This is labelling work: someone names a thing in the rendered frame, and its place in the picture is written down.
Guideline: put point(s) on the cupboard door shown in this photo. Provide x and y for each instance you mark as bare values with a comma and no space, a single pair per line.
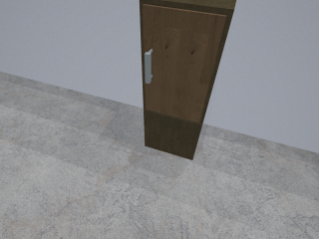
185,45

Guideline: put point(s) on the handle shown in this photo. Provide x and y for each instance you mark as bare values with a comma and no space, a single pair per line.
148,66

